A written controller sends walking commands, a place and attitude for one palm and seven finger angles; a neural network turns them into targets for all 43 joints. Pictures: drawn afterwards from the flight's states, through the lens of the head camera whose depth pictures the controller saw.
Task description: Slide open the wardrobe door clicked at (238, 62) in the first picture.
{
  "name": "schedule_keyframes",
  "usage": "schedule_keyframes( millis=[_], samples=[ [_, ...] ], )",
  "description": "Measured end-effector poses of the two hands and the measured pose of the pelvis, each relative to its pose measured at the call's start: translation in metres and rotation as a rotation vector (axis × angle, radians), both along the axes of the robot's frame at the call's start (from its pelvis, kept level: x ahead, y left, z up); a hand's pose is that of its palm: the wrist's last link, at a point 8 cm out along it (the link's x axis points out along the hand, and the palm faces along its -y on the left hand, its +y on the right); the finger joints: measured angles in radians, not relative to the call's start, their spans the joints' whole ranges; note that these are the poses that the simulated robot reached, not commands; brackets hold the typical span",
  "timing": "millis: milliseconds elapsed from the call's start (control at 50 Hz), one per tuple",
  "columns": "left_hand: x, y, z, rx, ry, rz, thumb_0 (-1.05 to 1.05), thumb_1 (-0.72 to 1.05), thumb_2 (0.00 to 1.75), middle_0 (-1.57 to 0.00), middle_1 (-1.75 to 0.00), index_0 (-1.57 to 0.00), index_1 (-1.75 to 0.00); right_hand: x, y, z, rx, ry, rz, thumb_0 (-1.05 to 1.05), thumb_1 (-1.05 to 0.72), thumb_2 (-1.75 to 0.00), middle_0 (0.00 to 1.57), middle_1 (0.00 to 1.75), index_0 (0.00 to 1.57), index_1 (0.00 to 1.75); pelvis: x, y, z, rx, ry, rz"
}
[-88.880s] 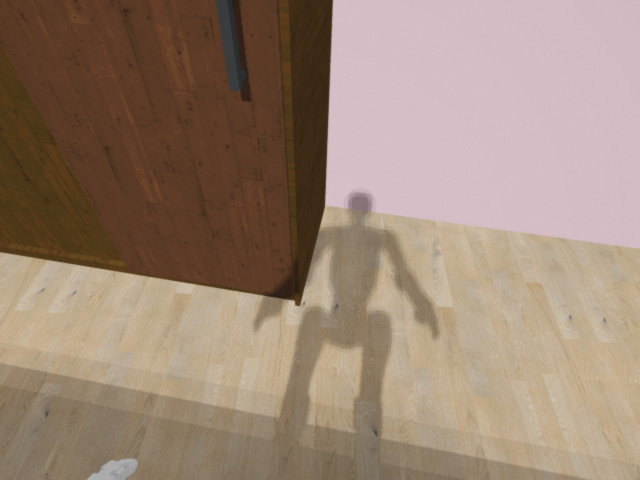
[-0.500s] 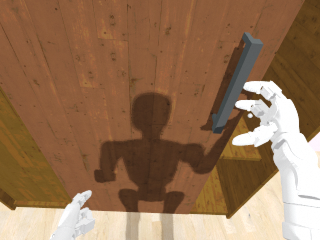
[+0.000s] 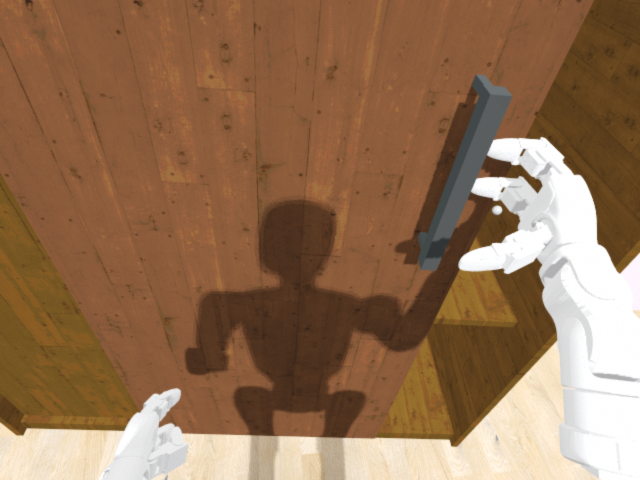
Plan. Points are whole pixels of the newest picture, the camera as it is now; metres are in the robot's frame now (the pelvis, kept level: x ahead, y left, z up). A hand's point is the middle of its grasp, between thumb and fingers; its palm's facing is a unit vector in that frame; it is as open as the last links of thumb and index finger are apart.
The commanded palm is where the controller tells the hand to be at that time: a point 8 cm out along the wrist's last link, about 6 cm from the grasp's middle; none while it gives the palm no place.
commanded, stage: feel for the door with the fingertips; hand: right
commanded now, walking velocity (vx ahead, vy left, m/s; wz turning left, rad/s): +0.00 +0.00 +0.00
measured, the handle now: (451, 183) +0.41 -0.13 +0.21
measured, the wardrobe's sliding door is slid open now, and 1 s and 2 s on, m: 0.24 0.24 0.24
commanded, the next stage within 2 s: slide the fingers in behind the handle in 0.14 s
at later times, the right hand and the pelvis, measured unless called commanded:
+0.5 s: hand (496, 207) +0.35 -0.16 +0.23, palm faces +0.01 +1.00 -0.06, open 14.0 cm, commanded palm +0.34 -0.22 +0.22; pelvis -0.01 +0.00 +0.00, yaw +0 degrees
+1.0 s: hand (471, 204) +0.36 -0.14 +0.22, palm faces -0.01 +1.00 -0.04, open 14.0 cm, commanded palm +0.34 -0.19 +0.22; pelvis +0.00 +0.00 +0.00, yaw +1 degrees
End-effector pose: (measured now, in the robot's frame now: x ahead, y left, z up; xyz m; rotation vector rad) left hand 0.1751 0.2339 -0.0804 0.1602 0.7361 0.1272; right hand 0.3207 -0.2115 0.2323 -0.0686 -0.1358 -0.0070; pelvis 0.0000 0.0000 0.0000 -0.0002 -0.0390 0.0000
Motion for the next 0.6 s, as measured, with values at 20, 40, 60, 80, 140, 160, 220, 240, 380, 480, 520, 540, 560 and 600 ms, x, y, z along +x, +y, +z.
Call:
schedule_keyframes(
  millis=[20,40,60,80,140,160,220,240,380,480,520,540,560,600],
  samples=[
    [0.000,0.000,0.000,-0.002,-0.001,0.002,0.01,0.91,0.90,-0.20,-0.30,-0.20,-0.30,0.003,0.004,0.003,0.000,0.001,0.011,-0.02,0.50,-0.30,0.31,1.20,0.30,1.20,-0.001,0.000,0.000,0.000,0.000,0.000],
    [-0.001,-0.001,-0.001,-0.006,-0.002,0.005,0.01,0.91,0.90,-0.20,-0.30,-0.20,-0.30,0.006,0.007,0.004,0.000,0.009,0.020,-0.02,0.50,-0.30,0.31,1.20,0.30,1.20,-0.001,-0.001,0.000,0.000,0.001,0.000],
    [-0.001,-0.001,-0.001,-0.010,-0.002,0.009,0.01,0.91,0.90,-0.20,-0.30,-0.20,-0.30,0.010,0.009,0.005,0.001,0.022,0.026,-0.02,0.50,-0.30,0.31,1.20,0.30,1.20,-0.002,-0.001,0.000,0.000,0.003,0.001],
    [-0.002,-0.001,-0.002,-0.016,-0.002,0.013,0.01,0.91,0.90,-0.20,-0.30,-0.20,-0.30,0.014,0.011,0.004,0.004,0.039,0.028,-0.02,0.50,-0.30,0.31,1.20,0.30,1.20,-0.002,-0.001,0.000,-0.001,0.005,0.003],
    [-0.006,-0.002,-0.002,-0.031,0.001,0.024,0.01,0.91,0.90,-0.20,-0.30,-0.20,-0.30,0.022,0.012,0.001,0.024,0.080,0.021,-0.02,0.50,-0.30,0.32,1.21,0.31,1.20,-0.003,0.000,0.001,-0.003,0.012,0.011],
    [-0.008,-0.002,-0.003,-0.034,0.003,0.025,0.01,0.91,0.90,-0.20,-0.30,-0.20,-0.30,0.022,0.011,0.000,0.030,0.081,0.017,-0.02,0.50,-0.30,0.34,1.22,0.31,1.20,-0.003,0.001,0.001,-0.004,0.013,0.014],
    [-0.013,-0.001,-0.003,-0.040,0.010,0.028,0.01,0.91,0.90,-0.20,-0.30,-0.20,-0.30,0.020,0.007,0.000,0.031,0.070,-0.009,-0.02,0.50,-0.30,0.36,1.24,0.30,1.20,-0.002,0.002,0.001,-0.006,0.013,0.020],
    [-0.015,0.000,-0.003,-0.041,0.012,0.029,0.01,0.91,0.90,-0.20,-0.30,-0.20,-0.30,0.019,0.004,-0.001,0.030,0.066,-0.020,-0.02,0.50,-0.30,0.35,1.23,0.30,1.20,-0.002,0.003,0.001,-0.005,0.013,0.021],
    [-0.023,0.009,-0.004,-0.020,0.030,0.036,0.01,0.91,0.90,-0.20,-0.30,-0.20,-0.30,0.009,-0.012,-0.006,0.010,0.065,-0.056,-0.02,0.50,-0.30,0.32,1.21,0.30,1.20,-0.004,0.006,0.001,-0.002,0.002,0.016],
    [-0.022,0.012,-0.004,-0.002,0.022,0.038,0.01,0.91,0.90,-0.20,-0.30,-0.20,-0.30,0.007,-0.005,-0.003,0.007,0.048,-0.013,-0.02,0.50,-0.30,0.31,1.20,0.30,1.20,-0.007,0.004,0.001,0.000,-0.002,0.008],
    [-0.021,0.012,-0.003,0.000,0.016,0.039,0.01,0.91,0.90,-0.20,-0.30,-0.20,-0.30,0.009,-0.002,-0.001,0.015,0.046,0.005,-0.02,0.50,-0.30,0.31,1.20,0.30,1.20,-0.008,0.004,0.001,-0.001,-0.001,0.006],
    [-0.020,0.012,-0.003,-0.001,0.014,0.039,0.01,0.91,0.90,-0.20,-0.30,-0.20,-0.30,0.011,-0.001,-0.001,0.019,0.047,0.008,-0.02,0.50,-0.30,0.31,1.20,0.30,1.20,-0.008,0.004,0.001,-0.001,0.000,0.007],
    [-0.020,0.011,-0.002,-0.002,0.011,0.039,0.01,0.91,0.90,-0.20,-0.30,-0.20,-0.30,0.013,0.000,-0.001,0.023,0.051,0.009,-0.02,0.50,-0.30,0.31,1.20,0.30,1.20,-0.009,0.004,0.001,-0.001,0.001,0.007],
    [-0.019,0.010,-0.001,-0.006,0.007,0.041,0.01,0.91,0.90,-0.20,-0.30,-0.20,-0.30,0.018,0.001,-0.002,0.027,0.065,0.002,-0.02,0.50,-0.30,0.31,1.20,0.30,1.20,-0.009,0.004,0.001,-0.001,0.004,0.009]
  ],
)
